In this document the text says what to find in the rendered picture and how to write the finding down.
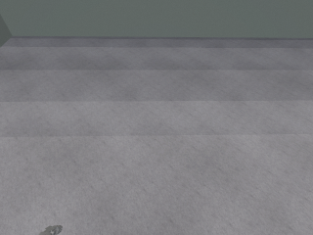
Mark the robot left hand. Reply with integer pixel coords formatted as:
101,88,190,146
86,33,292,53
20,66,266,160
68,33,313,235
38,225,63,235

